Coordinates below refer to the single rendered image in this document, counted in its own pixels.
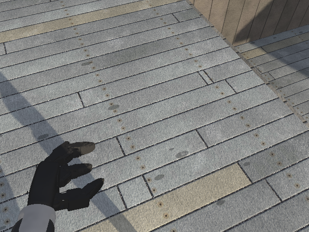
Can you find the left robot forearm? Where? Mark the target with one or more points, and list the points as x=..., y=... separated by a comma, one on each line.
x=36, y=218

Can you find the left robot hand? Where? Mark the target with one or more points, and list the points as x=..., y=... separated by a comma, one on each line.
x=54, y=173

